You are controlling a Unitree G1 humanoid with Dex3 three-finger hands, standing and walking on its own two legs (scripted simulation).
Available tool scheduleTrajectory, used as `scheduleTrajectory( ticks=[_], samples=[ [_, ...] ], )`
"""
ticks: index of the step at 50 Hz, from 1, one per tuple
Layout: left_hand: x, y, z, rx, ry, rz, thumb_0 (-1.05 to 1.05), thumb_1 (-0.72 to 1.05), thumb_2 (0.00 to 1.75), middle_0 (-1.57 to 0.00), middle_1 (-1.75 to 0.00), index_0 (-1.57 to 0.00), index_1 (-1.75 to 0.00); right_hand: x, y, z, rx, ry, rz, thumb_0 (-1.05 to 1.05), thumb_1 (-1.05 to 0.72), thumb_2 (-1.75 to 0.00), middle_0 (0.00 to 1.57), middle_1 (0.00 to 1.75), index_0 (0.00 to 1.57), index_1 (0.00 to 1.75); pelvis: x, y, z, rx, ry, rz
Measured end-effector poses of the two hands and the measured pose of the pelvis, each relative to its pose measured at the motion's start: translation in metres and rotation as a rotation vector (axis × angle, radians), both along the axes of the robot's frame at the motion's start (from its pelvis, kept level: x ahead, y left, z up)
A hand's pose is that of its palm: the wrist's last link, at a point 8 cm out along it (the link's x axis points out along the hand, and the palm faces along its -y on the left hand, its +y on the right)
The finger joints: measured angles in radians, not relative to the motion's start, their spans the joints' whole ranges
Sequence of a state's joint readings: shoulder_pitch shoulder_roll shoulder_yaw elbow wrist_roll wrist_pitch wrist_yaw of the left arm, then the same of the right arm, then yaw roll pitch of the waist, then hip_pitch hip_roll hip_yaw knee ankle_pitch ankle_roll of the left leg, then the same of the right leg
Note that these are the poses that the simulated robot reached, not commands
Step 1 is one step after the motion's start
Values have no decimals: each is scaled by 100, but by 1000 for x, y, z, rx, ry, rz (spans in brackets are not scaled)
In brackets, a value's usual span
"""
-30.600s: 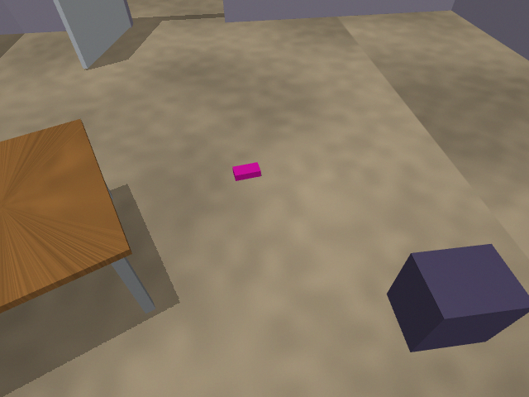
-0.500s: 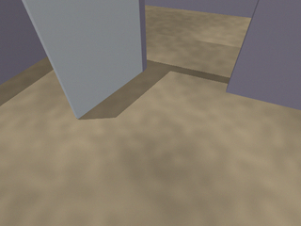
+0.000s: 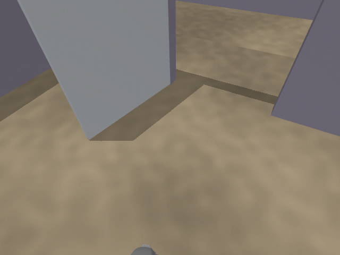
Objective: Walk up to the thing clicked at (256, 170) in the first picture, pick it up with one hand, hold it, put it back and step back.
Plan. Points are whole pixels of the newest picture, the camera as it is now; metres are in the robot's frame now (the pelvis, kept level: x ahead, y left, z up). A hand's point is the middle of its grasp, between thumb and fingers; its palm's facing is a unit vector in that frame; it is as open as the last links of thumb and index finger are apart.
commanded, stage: walk up
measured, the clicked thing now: out of the picture -0.81 +0.27 -0.76
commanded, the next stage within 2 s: none
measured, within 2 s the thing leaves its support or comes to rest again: neither
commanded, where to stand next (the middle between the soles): +0.61 +0.05 m, yaw +0 degrees
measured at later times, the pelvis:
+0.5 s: pelvis +0.23 +0.02 -0.01, yaw -1 degrees
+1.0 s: pelvis +0.43 +0.03 -0.03, yaw +12 degrees
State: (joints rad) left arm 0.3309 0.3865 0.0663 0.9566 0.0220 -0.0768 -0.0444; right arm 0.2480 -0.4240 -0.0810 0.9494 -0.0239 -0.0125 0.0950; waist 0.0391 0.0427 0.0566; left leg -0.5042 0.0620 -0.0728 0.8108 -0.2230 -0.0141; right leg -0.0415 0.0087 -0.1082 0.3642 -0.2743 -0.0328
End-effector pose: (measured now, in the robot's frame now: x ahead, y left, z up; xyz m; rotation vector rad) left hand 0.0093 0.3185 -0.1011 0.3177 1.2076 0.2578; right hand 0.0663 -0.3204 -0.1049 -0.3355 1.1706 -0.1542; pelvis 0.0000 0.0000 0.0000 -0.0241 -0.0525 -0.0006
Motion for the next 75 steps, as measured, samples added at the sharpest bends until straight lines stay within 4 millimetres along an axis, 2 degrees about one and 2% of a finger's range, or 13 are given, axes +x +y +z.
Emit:
scheduleTrajectory(
  ticks=[11, 20, 29, 33, 37, 41, 46, 51, 54, 60, 67, 71, 75],
  samples=[
    [109, 33, -37, -39, 54, -3, 1, 90, 90, -20, -30, -21, -30, 146, 42, 3, -55, -100, 56, 0, -91, -90, 20, 30, 21, 30, 109, 36, -20, 7, 13, 28],
    [234, 37, -8, -20, -58, -86, 1, 91, 90, -20, -30, -20, -30, 190, 47, 11, -30, -102, 5, 0, -90, -90, 20, 30, 21, 30, 186, 35, -4, 37, 1, 8],
    [331, 15, 1, 63, -109, -123, 0, 91, 90, -20, -30, -20, -30, 246, 5, -35, 3, -32, -28, 0, -90, -90, 20, 30, 21, 30, 270, 5, -28, 29, 0, 1],
    [346, 3, 8, 67, -129, -80, 0, 91, 90, -20, -30, -20, -30, 285, 4, -37, 16, 3, 2, 0, -91, -90, 20, 30, 20, 30, 298, -2, -22, 37, -6, 6],
    [353, -2, 16, 47, -94, -41, 0, 90, 90, -20, -30, -21, -30, 326, 8, -23, 34, -9, 23, 0, -91, -90, 20, 30, 20, 30, 324, -2, -8, 30, -6, 35],
    [378, 1, 12, 20, -148, 15, 1, 90, 90, -20, -30, -21, -30, 363, 13, -7, 20, 63, 102, 0, -91, -90, 20, 30, 20, 30, 352, -3, -3, 20, -5, 118],
    [414, 14, -8, -30, -203, 60, 1, 90, 90, -20, -30, -21, -30, 430, 22, 13, -50, 64, 194, 0, -90, -90, 20, 30, 21, 30, 389, 9, -8, 4, -2, 186],
    [453, 44, -48, -50, -186, 86, 1, 90, 90, -20, -30, -21, -30, 499, 31, 20, -166, -62, 215, 0, -90, -90, 20, 30, 21, 30, 435, 35, -36, 39, 13, 229],
    [480, 50, -54, -60, -174, 90, 1, 91, 90, -20, -30, -20, -30, 520, 40, 24, -198, -88, 229, 0, -90, -90, 20, 30, 21, 30, 452, 41, -37, 39, 0, 279],
    [525, 49, -27, -75, -252, 133, 1, 91, 90, -20, -30, -20, -30, 547, 56, 32, -184, 1, 306, 0, -90, -90, 20, 30, 21, 30, 491, 38, -16, 38, -1, 389],
    [531, 52, -10, 20, -249, 312, 1, 91, 90, -20, -30, -20, -30, 623, 58, 20, -174, 42, 454, 0, -90, -90, 21, 30, 21, 30, 546, 18, -15, 30, 22, 505],
    [529, 36, -10, 81, -233, 402, 1, 91, 90, -20, -30, -20, -30, 694, 55, -2, -164, 15, 563, 0, -90, -90, 21, 30, 21, 30, 572, -4, -29, 38, 47, 574],
    [517, -2, -11, 106, -178, 463, 0, 91, 90, -20, -30, -20, -30, 769, 61, -27, -145, -50, 632, 0, -90, -90, 20, 30, 21, 30, 585, -25, -38, 23, 32, 643]
  ],
)
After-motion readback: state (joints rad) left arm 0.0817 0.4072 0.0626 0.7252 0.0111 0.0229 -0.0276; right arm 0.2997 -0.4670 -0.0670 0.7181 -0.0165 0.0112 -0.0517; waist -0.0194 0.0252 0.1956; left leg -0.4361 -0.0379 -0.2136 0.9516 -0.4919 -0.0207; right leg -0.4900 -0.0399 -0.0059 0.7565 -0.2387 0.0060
